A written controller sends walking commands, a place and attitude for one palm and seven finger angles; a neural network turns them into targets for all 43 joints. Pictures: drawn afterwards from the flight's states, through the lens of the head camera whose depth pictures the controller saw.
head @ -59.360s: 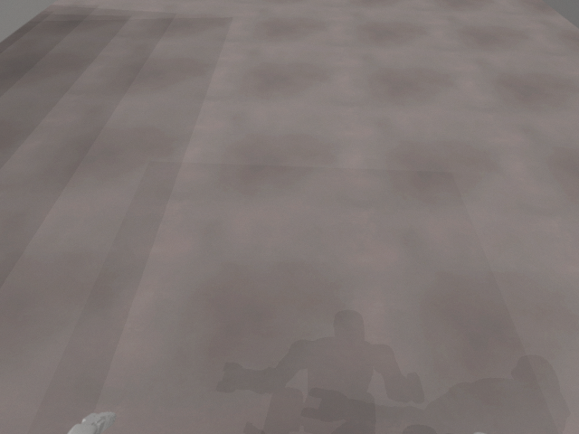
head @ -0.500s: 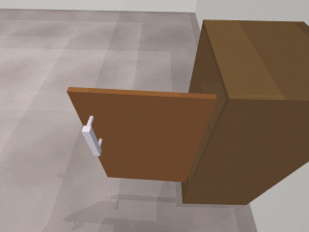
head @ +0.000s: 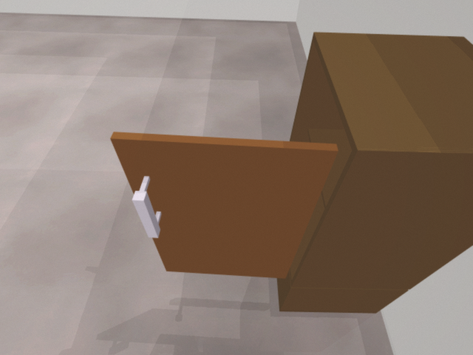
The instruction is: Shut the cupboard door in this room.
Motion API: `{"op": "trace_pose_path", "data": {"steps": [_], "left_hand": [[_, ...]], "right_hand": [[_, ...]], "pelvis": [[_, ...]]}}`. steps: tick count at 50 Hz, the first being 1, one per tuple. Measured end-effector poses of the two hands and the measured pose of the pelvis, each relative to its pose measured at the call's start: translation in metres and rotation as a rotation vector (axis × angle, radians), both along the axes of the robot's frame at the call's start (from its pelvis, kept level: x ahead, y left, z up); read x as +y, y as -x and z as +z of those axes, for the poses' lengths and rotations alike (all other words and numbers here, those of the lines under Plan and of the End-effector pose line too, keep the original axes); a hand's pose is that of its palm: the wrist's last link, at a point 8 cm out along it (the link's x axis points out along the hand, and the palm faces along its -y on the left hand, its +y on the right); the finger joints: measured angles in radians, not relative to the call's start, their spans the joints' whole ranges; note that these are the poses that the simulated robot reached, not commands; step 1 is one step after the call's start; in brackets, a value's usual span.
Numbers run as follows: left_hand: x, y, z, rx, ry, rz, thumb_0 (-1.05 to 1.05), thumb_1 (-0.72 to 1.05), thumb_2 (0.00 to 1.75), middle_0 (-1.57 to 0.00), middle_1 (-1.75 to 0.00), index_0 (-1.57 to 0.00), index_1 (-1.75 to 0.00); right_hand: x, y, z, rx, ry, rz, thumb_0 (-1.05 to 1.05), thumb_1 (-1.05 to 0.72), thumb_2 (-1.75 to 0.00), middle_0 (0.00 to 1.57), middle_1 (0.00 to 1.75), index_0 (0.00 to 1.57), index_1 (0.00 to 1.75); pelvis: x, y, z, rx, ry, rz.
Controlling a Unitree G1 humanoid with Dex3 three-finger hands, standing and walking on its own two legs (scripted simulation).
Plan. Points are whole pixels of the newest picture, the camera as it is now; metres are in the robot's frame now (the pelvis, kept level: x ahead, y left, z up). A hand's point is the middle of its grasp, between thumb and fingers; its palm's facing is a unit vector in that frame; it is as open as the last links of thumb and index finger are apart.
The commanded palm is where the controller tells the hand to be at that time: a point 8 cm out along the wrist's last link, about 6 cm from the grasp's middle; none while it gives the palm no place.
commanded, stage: shuffle to correct the standing spot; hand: left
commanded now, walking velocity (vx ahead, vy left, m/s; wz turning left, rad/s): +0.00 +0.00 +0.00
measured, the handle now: (150, 208) +0.40 +0.21 -0.04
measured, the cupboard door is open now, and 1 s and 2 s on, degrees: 88 88 88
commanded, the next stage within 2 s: come to a stop and stand still in 0.18 s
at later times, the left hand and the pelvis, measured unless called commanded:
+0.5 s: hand out of the picture +0.00 +0.19 -0.18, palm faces -0.01 -0.98 -0.22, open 7.4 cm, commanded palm none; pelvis -0.03 +0.01 +0.00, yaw -1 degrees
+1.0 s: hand out of the picture +0.03 +0.19 -0.18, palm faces +0.03 -0.97 -0.22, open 7.4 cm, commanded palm none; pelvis +0.01 +0.01 -0.01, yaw +1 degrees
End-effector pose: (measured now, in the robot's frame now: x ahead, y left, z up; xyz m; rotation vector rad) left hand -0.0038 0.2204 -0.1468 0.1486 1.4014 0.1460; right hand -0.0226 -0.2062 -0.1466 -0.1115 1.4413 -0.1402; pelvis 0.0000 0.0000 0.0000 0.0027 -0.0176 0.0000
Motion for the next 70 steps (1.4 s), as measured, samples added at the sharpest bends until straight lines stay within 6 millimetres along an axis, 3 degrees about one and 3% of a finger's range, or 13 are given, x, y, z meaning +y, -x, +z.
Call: {"op": "trace_pose_path", "data": {"steps": [9, 23, 35, 42, 49, 55, 62, 70], "left_hand": [[0.004, 0.004, -0.001, 0.009, 0.003, 0.000, 0.01, 0.92, 0.90, -0.20, -0.30, -0.20, -0.30], [0.019, -0.002, 0.001, -0.061, -0.034, -0.032, 0.01, 0.91, 0.90, -0.20, -0.30, -0.20, -0.30], [0.006, 0.013, -0.002, -0.013, -0.001, -0.032, 0.01, 0.91, 0.90, -0.20, -0.30, -0.20, -0.30], [0.004, 0.006, -0.003, -0.014, -0.012, -0.003, 0.01, 0.91, 0.90, -0.20, -0.30, -0.20, -0.30], [0.014, -0.020, -0.002, -0.078, -0.030, 0.002, 0.01, 0.91, 0.90, -0.20, -0.30, -0.20, -0.30], [0.030, -0.042, 0.003, -0.142, -0.052, -0.010, 0.01, 0.91, 0.90, -0.20, -0.30, -0.20, -0.30], [0.050, -0.054, 0.009, -0.180, -0.074, -0.033, 0.01, 0.90, 0.90, -0.20, -0.30, -0.20, -0.30], [0.066, -0.048, 0.011, -0.165, -0.087, -0.050, 0.01, 0.90, 0.90, -0.20, -0.30, -0.20, -0.30]], "right_hand": [[0.005, 0.000, 0.001, -0.007, 0.007, -0.009, 0.01, -0.91, -0.90, 0.19, 0.30, 0.20, 0.30], [-0.005, -0.007, -0.003, -0.096, 0.027, -0.012, 0.01, -0.92, -0.90, 0.19, 0.30, 0.20, 0.30], [-0.005, 0.009, -0.003, -0.023, 0.006, 0.000, 0.01, -0.91, -0.90, 0.19, 0.30, 0.20, 0.30], [-0.012, -0.023, -0.009, -0.061, 0.019, 0.005, 0.01, -0.91, -0.90, 0.20, 0.30, 0.20, 0.30], [-0.015, -0.068, -0.004, -0.157, 0.044, 0.032, 0.01, -0.92, -0.90, 0.19, 0.30, 0.20, 0.30], [-0.018, -0.094, 0.003, -0.220, 0.067, 0.056, 0.01, -0.91, -0.90, 0.20, 0.30, 0.20, 0.30], [-0.022, -0.099, 0.011, -0.244, 0.092, 0.075, 0.01, -0.91, -0.90, 0.20, 0.30, 0.20, 0.30], [-0.022, -0.079, 0.014, -0.206, 0.108, 0.076, 0.01, -0.91, -0.90, 0.20, 0.30, 0.20, 0.30]], "pelvis": [[0.006, 0.002, 0.000, 0.001, -0.002, -0.005], [0.011, 0.028, -0.005, -0.006, -0.013, -0.021], [0.004, 0.014, -0.005, 0.010, -0.010, 0.002], [0.004, -0.001, -0.009, 0.024, 0.006, 0.019], [0.008, -0.009, -0.008, 0.013, 0.007, 0.019], [0.013, -0.006, -0.007, -0.001, 0.006, 0.016], [0.020, 0.002, -0.005, -0.009, 0.005, 0.012], [0.028, 0.011, -0.003, -0.014, 0.003, 0.009]]}}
